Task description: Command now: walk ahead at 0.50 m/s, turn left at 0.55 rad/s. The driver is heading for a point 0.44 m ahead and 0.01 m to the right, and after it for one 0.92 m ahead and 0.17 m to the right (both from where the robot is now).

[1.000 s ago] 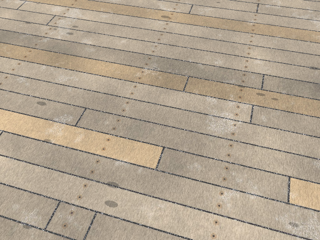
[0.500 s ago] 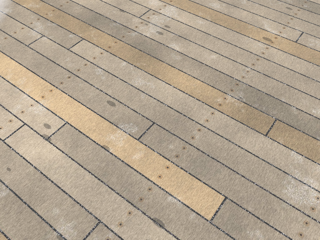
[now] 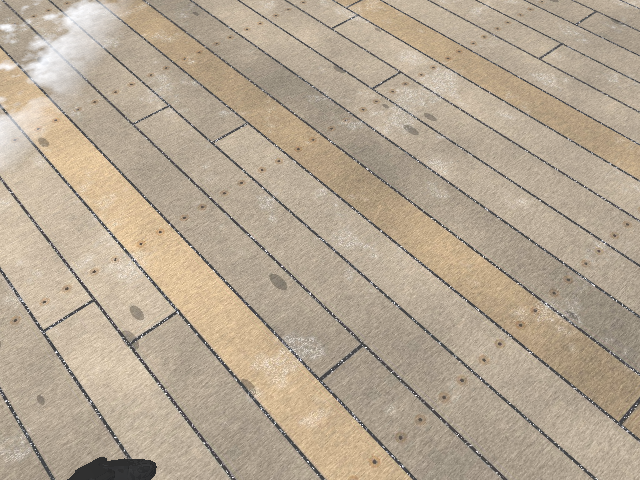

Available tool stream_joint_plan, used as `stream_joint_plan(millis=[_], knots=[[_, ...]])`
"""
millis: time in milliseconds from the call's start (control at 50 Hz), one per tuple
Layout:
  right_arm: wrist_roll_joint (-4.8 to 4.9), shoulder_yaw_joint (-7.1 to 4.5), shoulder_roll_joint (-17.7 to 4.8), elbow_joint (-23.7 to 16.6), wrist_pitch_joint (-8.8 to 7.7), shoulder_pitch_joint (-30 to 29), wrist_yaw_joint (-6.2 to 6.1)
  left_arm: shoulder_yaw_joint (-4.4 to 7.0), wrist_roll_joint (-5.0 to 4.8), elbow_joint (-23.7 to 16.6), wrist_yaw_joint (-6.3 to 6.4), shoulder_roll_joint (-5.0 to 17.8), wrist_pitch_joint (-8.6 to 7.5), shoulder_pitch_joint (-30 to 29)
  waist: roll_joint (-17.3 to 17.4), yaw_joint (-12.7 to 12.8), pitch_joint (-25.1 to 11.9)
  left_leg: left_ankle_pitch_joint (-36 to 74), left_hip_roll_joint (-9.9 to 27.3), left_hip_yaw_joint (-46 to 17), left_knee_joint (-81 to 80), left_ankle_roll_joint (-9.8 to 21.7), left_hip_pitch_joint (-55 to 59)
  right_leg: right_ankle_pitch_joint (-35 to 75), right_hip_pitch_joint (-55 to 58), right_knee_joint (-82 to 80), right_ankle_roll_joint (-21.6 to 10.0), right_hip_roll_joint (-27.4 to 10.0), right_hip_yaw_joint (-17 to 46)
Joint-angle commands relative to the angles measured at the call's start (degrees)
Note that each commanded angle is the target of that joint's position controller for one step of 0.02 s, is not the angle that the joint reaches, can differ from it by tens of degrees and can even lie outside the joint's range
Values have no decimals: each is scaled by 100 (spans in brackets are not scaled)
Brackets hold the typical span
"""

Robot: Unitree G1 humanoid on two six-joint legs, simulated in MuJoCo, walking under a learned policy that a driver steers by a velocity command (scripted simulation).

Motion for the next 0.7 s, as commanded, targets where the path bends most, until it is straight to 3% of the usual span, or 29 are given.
stream_joint_plan(millis=[20,40,80,160,260,320,360,380,400,420,440,460,480,500,520,540,560,600,620,640,700], knots=[[-110,-47,-494,-484,-42,-141,57,236,-43,-38,30,587,26,957,-215,568,-468,607,680,231,1586,-54,-2526,-1438,2385,-1891,-906,-2043,2810],[-162,-32,-383,-506,-21,-272,104,200,-26,41,27,501,-8,1024,-367,544,-301,743,795,250,1369,-92,-2401,-608,2110,-1932,-798,-1784,2193],[-215,3,-268,-527,82,-214,206,200,-78,242,-3,538,-110,1170,-772,426,-256,805,831,311,1161,-173,-2128,106,1694,-2113,-813,-1535,1603],[-219,77,-143,-733,120,-780,287,229,-145,501,-91,624,-274,1463,-698,410,-170,1248,842,309,453,-275,-2529,920,1823,-2362,-929,-1507,934],[-197,266,31,-1050,51,-1905,387,244,-181,718,-125,679,-226,1684,-668,599,14,2117,970,963,-1369,-383,-1988,1086,1578,-2508,-781,-1183,140],[-189,282,-72,-1159,28,-2247,356,287,-182,900,-127,860,-172,2049,-678,699,30,1979,932,1200,-1900,-268,-1660,1376,1867,-2343,-743,-1402,227],[-211,267,-136,-1158,-5,-2173,301,312,-175,992,-112,968,-101,2129,-694,621,10,1662,835,1281,-2203,-110,-1375,1866,2129,-2001,-706,-1534,245],[-237,239,-167,-1043,-37,-1848,266,309,-190,1028,-102,980,-67,2101,-610,432,-122,1659,693,1359,-2503,-17,-877,2499,2168,-1528,-640,-1464,116],[-295,172,-278,-773,-95,-1154,215,269,-207,1076,-98,875,-36,2176,-347,152,-493,1701,552,1379,-2845,107,76,2941,2022,-564,-529,-1210,-150],[-388,58,-605,-510,-147,-165,143,192,-208,950,-94,682,-38,2108,56,-249,-1145,1274,1227,597,-2946,347,1396,2044,1274,764,-372,-939,-380],[-427,-103,-1280,-489,-137,327,55,25,-333,644,-148,41,-51,2460,1473,-224,-1791,617,3021,-2023,-3509,991,3014,-1118,-808,2854,-86,-57,-666],[-175,-119,-1178,-476,-80,256,16,208,-193,734,-57,671,11,2220,967,-272,-1683,923,3181,-2629,-3866,1078,2553,-2108,-1311,3639,-182,29,130],[-133,-20,-859,-496,-88,-200,10,249,-207,681,-64,704,21,1926,580,-36,-942,1246,2882,-1665,-3840,916,1947,-1713,-1453,3731,-276,-250,445],[-134,75,-494,-502,-136,-536,32,217,-248,711,-97,565,9,1849,403,153,-553,1680,2608,-1011,-4027,727,1297,-1312,-1266,3434,-285,-434,455],[-138,127,-301,-503,-182,-737,29,224,-233,789,-110,492,56,1874,375,305,-356,1865,2389,-524,-4197,520,957,-1107,-1072,3177,-264,-529,440],[-100,168,-174,-464,-219,-836,12,219,-142,866,-142,424,138,2002,469,445,-230,1895,2208,-186,-4405,375,580,-935,-827,3034,-201,-586,431],[-113,171,-168,-430,-273,-812,7,218,-100,912,-181,359,204,2065,572,493,-214,2155,2190,-12,-4506,392,385,-808,-642,3042,-158,-563,406],[-76,143,-228,-307,-376,-675,0,237,-93,867,-238,276,282,1881,460,575,-117,2632,2157,377,-4648,401,421,-495,-863,3002,-101,-553,398],[-71,153,-145,-262,-393,-663,-14,267,-115,898,-254,300,318,1733,257,567,-47,2688,1946,681,-4698,244,498,-255,-1054,3041,-96,-530,394],[-62,122,-302,-228,-420,-547,-17,241,-96,759,-278,200,330,1585,507,580,-39,2778,2166,720,-4750,357,464,-58,-1171,2857,-65,-609,401],[-83,128,-178,-83,-417,-349,-29,235,-87,597,-293,220,334,949,238,465,187,2937,2082,1131,-4809,391,667,408,-1599,2357,11,-620,321]])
